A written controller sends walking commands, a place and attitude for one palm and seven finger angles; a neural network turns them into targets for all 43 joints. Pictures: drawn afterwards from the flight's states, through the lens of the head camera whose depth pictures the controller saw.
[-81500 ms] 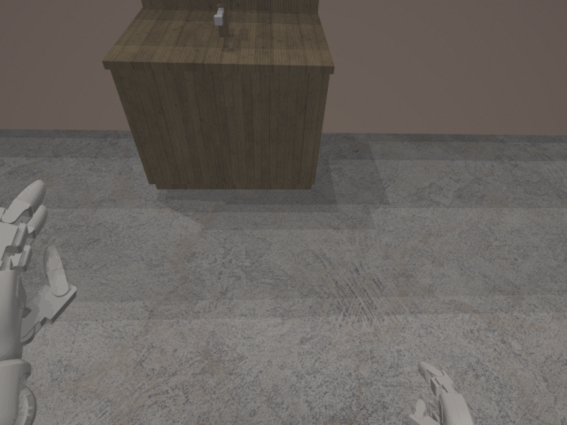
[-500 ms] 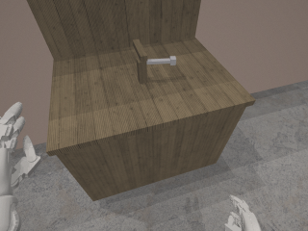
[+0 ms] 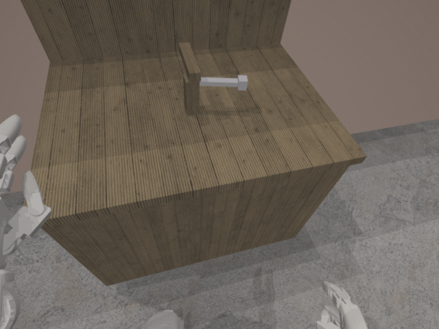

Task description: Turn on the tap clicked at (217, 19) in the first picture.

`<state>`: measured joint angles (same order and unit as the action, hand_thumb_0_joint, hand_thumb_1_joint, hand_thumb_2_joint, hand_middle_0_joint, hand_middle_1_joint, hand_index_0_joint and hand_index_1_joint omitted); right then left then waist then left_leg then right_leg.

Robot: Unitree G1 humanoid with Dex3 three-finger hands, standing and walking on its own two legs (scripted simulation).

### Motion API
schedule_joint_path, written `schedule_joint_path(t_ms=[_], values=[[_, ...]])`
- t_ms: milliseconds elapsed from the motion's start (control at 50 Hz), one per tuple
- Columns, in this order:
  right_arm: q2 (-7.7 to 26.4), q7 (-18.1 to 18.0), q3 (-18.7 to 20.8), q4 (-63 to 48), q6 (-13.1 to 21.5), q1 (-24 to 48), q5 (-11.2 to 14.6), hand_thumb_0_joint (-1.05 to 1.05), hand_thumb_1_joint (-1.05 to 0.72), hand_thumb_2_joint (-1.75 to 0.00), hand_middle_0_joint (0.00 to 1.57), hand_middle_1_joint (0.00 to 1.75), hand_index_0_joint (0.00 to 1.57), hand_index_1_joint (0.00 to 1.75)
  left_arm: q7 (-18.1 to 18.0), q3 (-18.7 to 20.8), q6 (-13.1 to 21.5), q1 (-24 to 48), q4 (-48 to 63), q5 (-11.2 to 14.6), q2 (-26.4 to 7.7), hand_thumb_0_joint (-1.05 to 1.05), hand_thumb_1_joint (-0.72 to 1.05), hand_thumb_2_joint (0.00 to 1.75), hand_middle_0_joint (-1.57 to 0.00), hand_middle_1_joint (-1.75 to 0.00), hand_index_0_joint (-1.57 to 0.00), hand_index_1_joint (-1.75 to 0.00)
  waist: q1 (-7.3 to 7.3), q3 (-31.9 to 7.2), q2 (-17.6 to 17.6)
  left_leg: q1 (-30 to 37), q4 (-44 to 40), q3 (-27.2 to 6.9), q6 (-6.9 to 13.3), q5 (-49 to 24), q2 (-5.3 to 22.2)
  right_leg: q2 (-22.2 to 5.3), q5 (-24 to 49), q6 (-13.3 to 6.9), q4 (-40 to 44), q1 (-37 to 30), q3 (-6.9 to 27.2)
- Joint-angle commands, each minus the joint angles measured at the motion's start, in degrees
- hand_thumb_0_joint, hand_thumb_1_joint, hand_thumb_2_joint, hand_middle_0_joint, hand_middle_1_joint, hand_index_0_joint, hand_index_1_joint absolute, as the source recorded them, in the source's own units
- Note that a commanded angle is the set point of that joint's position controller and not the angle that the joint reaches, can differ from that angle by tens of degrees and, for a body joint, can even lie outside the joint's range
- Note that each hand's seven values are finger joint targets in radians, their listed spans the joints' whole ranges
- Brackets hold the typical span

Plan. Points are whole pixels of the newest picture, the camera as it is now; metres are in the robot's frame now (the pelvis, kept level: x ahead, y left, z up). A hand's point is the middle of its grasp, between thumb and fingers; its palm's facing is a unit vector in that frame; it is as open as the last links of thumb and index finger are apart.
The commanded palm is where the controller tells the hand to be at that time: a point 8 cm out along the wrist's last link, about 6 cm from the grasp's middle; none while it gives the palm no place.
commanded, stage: shuffle to correct the standing spot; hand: left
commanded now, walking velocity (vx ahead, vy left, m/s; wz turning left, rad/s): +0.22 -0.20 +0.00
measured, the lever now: (242, 82) +0.69 +0.00 +0.05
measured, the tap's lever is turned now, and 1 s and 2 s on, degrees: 77 77 77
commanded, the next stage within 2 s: come to a stop and stand still in 0.62 s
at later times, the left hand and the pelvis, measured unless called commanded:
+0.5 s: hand (148, 150) +0.32 +0.14 +0.17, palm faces +0.42 -0.82 -0.39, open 7.4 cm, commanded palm +0.26 +0.18 +0.19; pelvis +0.10 -0.10 -0.01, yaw +0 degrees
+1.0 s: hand (233, 131) +0.37 +0.03 +0.18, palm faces +0.42 -0.80 -0.44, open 7.4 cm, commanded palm +0.32 +0.07 +0.19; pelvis +0.17 -0.22 +0.01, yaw +2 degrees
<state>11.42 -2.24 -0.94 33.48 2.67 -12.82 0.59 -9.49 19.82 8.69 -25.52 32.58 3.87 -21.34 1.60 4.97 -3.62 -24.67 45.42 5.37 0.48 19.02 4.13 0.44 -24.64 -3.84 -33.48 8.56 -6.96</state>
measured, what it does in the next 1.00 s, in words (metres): steps to the right: left foot, then right foot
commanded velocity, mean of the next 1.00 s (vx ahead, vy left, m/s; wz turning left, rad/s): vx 0.07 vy -0.04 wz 0.00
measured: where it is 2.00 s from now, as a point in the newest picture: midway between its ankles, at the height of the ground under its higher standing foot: outside the picture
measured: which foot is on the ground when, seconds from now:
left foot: up 0.00-0.02, down 0.04-0.34, up 0.36-0.54, down 0.56-0.80, up 0.82-1.00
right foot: down 0.00-0.02, up 0.04-0.32, down 0.34-0.56, up 0.58-0.78, down 0.80-1.00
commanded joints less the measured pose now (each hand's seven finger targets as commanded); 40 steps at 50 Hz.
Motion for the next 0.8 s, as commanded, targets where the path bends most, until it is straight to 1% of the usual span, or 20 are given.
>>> schedule_joint_path(t_ms=[0,20,60,120,180,240,280,300,320,340,380,460,500,540,560,580,660,720,740,780], values=[[7.6,-1.0,4.1,-8.8,3.1,5.0,-0.9,0.0,-0.9,-0.9,0.2,0.3,0.2,0.3,-0.5,7.9,5.5,6.7,18.2,1.1,-11.6,0.0,0.9,0.9,-0.2,-0.3,-0.2,-0.3,-2.46,-16.7,22.7,40.3,-20.1,-19.4,4.6,-16.7,11.2,1.1,0.7,0.7,-30.0,24.2,1.0],[6.9,-0.7,3.4,-9.5,4.0,5.7,-1.0,0.0,-0.9,-0.9,0.2,0.3,0.2,0.3,-0.7,8.3,6.4,9.9,19.7,1.2,-13.0,0.0,0.9,0.9,-0.2,-0.3,-0.2,-0.3,-2.72,-16.0,24.0,39.1,-25.6,-37.9,9.7,-17.5,20.8,4.3,-7.5,1.0,-41.1,29.8,7.5],[7.1,-0.1,3.4,-8.8,4.7,6.7,-1.0,0.0,-0.9,-0.9,0.2,0.3,0.2,0.3,0.8,11.3,6.2,10.1,13.8,0.8,-15.2,0.0,0.9,0.9,-0.2,-0.3,-0.2,-0.3,-2.5,-7.5,12.9,25.5,-29.8,-39.7,15.3,-12.7,23.3,-1.4,-2.4,2.0,-46.3,34.1,12.1],[6.6,0.8,4.2,-7.8,5.0,6.8,-0.6,0.0,-0.9,-0.9,0.2,0.3,0.2,0.3,2.4,11.8,5.4,4.7,15.0,-0.4,-14.2,0.0,0.9,0.9,-0.2,-0.3,-0.2,-0.3,-0.83,-6.4,14.0,20.1,-26.0,-24.6,13.2,-17.8,20.5,-5.0,2.5,2.7,-41.9,34.5,12.3],[6.6,1.6,4.3,-9.1,5.5,5.0,-0.1,0.0,-0.9,-0.9,0.2,0.3,0.2,0.3,3.3,12.1,5.6,-4.7,14.2,0.5,-10.8,0.0,0.9,0.9,-0.2,-0.3,-0.2,-0.3,0.36,-10.0,18.2,12.8,-24.0,-7.0,7.6,-18.8,13.6,-5.1,8.6,2.7,-18.7,19.4,5.7],[6.5,1.9,4.2,-9.9,6.4,3.2,0.3,0.0,-0.9,-0.9,0.2,0.3,0.2,0.3,3.2,11.4,5.7,-5.1,11.7,0.0,-10.0,0.0,0.9,0.9,-0.2,-0.3,-0.2,-0.3,-0.26,-10.5,16.9,6.8,-19.9,-3.8,5.6,-15.9,12.0,-1.5,13.5,3.4,-4.2,6.2,-1.3],[5.4,0.9,3.2,-9.9,6.5,4.1,0.8,0.0,-0.9,-0.9,0.2,0.3,0.2,0.3,2.4,11.3,5.1,-2.0,8.9,0.0,-10.7,0.0,0.9,0.9,-0.2,-0.3,-0.2,-0.3,0.06,-11.0,9.5,3.6,-8.6,1.6,3.0,-7.7,8.0,1.1,14.4,3.7,3.2,-2.3,-4.3],[5.1,0.7,3.5,-9.5,6.7,3.1,0.8,0.0,-0.9,-0.9,0.2,0.3,0.2,0.3,1.9,11.8,4.8,0.1,8.2,-0.5,-12.3,0.0,0.9,0.9,-0.2,-0.3,-0.2,-0.3,0.41,-12.4,-0.3,0.6,4.6,3.3,1.5,-1.4,3.2,-2.0,12.8,1.7,7.7,-5.3,1.7],[3.6,0.3,3.2,-9.9,6.8,3.6,0.8,0.0,-0.9,-0.9,0.2,0.3,0.2,0.3,1.3,12.7,3.9,2.1,7.1,-0.7,-15.1,0.0,0.9,0.9,-0.2,-0.3,-0.2,-0.3,0.33,-13.6,-17.9,-11.1,19.5,3.4,-0.2,11.6,-3.3,-13.7,14.0,-4.7,12.3,-9.8,22.5],[4.7,-0.2,3.2,-9.8,7.3,4.7,0.9,0.0,-0.9,-0.9,0.2,0.3,0.2,0.3,1.1,13.0,3.5,4.8,8.1,-0.5,-15.4,0.0,0.9,0.9,-0.2,-0.3,-0.2,-0.3,1.16,-13.1,-19.0,-14.0,27.9,-2.8,-0.2,18.3,-2.4,-20.9,11.2,-9.5,16.4,-6.3,32.4],[5.3,0.1,2.5,-7.3,6.7,4.8,1.0,0.0,-0.9,-0.9,0.2,0.3,0.2,0.3,1.1,9.4,2.8,7.4,8.6,-0.6,-13.2,0.0,0.9,0.9,-0.2,-0.3,-0.2,-0.3,0.04,-9.2,-12.2,-10.8,25.9,-4.6,-0.1,14.5,0.8,-19.7,3.0,-10.4,17.1,1.0,30.3],[4.5,-0.2,1.7,-7.0,4.4,7.3,0.4,0.0,-0.9,-0.9,0.2,0.3,0.2,0.3,0.0,8.4,2.9,7.5,13.7,-0.1,-11.4,0.0,0.9,0.9,-0.2,-0.3,-0.2,-0.3,-1.16,-11.7,-5.3,6.5,-2.0,-0.6,0.2,5.0,0.3,-13.8,10.7,-6.6,8.0,8.0,12.2],[4.9,-0.7,2.3,-7.1,4.8,7.0,0.2,0.0,-0.9,-0.9,0.2,0.3,0.2,0.3,-0.1,7.0,3.5,5.9,16.7,0.5,-9.9,0.0,0.9,0.9,-0.2,-0.3,-0.2,-0.3,-2.49,-13.6,8.9,19.0,-17.1,-0.1,-0.2,-4.7,-2.0,-7.6,6.1,-2.5,-4.2,12.6,5.1],[7.3,-0.4,3.9,-8.8,4.7,6.5,0.0,0.0,-0.9,-0.9,0.2,0.3,0.2,0.3,-0.4,7.5,5.3,7.2,21.0,-0.5,-10.4,0.0,0.9,0.9,-0.2,-0.3,-0.2,-0.3,-2.32,-9.6,28.0,25.2,-30.2,-33.9,7.6,-5.6,18.1,0.7,-7.8,2.3,-26.9,30.4,3.3],[6.1,-0.1,3.7,-8.8,5.0,7.6,0.3,0.0,-0.9,-0.9,0.2,0.3,0.2,0.3,-0.3,9.4,5.9,6.7,19.8,-1.3,-13.1,0.0,0.9,0.9,-0.2,-0.3,-0.2,-0.3,-1.95,-6.9,19.8,20.7,-31.6,-35.0,11.3,-6.4,19.8,-0.2,-3.1,1.9,-32.7,30.3,8.1],[5.8,-0.1,3.1,-8.1,5.2,8.7,0.0,0.0,-0.9,-0.9,0.2,0.3,0.2,0.3,0.4,11.3,6.0,6.2,16.1,-0.7,-14.4,0.0,0.9,0.9,-0.2,-0.3,-0.2,-0.3,-1.77,-6.1,20.6,16.8,-32.3,-35.1,12.1,-4.6,20.3,-1.2,-2.8,2.5,-35.0,30.5,8.7],[5.9,0.9,3.7,-8.4,5.0,6.2,0.1,0.0,-0.9,-0.9,0.2,0.3,0.2,0.3,0.8,10.0,5.7,1.5,16.5,-0.8,-11.7,0.0,0.9,0.9,-0.2,-0.3,-0.2,-0.3,-0.43,-8.6,22.7,15.7,-21.8,-12.0,7.6,-25.0,13.0,-3.5,2.5,2.4,-14.6,20.5,5.9],[6.3,1.2,3.6,-9.5,4.7,3.7,0.9,0.0,-0.9,-0.9,0.2,0.3,0.2,0.3,1.0,10.0,4.2,-3.5,9.2,-0.1,-9.9,0.0,0.9,0.9,-0.2,-0.3,-0.2,-0.3,-0.23,-12.5,16.6,12.2,-11.7,-4.6,2.9,-22.8,8.8,0.8,12.2,2.6,5.0,3.8,-0.1],[5.9,1.2,3.4,-9.4,4.6,3.8,1.1,0.0,-0.9,-0.9,0.2,0.3,0.2,0.3,1.0,9.8,3.6,-1.7,7.0,-0.2,-9.7,0.0,0.9,0.9,-0.2,-0.3,-0.2,-0.3,-0.41,-13.2,10.6,9.2,-5.1,-2.2,1.5,-16.8,6.1,-0.2,17.7,2.8,10.1,-2.3,1.7],[4.1,0.7,2.7,-9.1,5.5,3.6,1.2,0.0,-0.9,-0.9,0.2,0.3,0.2,0.3,0.6,8.2,2.4,0.5,2.5,-0.2,-9.9,0.0,0.9,0.9,-0.2,-0.3,-0.2,-0.3,-2.25,-13.5,-10.7,-5.7,12.4,-1.1,-1.6,4.9,-4.2,-16.2,44.7,-4.8,12.4,-10.4,23.7]])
